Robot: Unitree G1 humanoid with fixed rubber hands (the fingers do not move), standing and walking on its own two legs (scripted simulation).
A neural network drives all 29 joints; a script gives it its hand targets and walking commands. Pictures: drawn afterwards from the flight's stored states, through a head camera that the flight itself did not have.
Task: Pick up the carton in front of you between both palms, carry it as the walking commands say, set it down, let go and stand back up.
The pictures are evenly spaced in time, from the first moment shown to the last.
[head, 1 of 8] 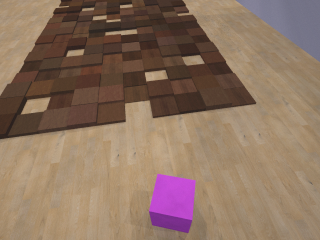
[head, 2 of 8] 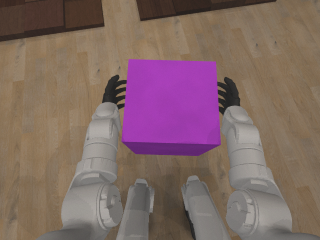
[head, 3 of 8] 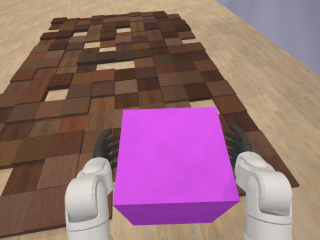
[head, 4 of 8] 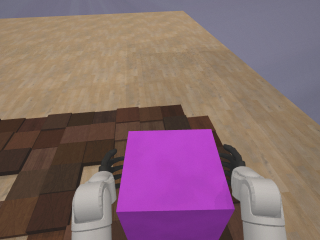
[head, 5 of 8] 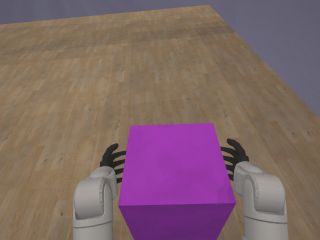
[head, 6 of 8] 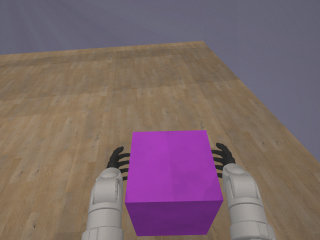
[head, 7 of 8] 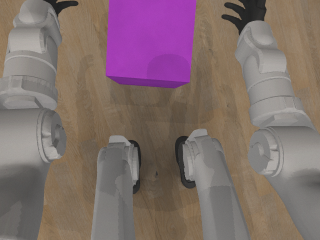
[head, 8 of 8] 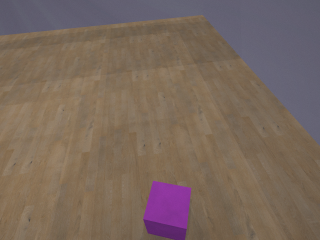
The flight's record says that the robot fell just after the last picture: no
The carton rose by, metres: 0.74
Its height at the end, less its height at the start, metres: +0.00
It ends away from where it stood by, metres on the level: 6.93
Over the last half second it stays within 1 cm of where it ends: yes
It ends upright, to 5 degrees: yes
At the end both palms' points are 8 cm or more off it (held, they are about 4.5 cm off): yes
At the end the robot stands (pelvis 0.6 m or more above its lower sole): yes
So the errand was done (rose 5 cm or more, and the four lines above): yes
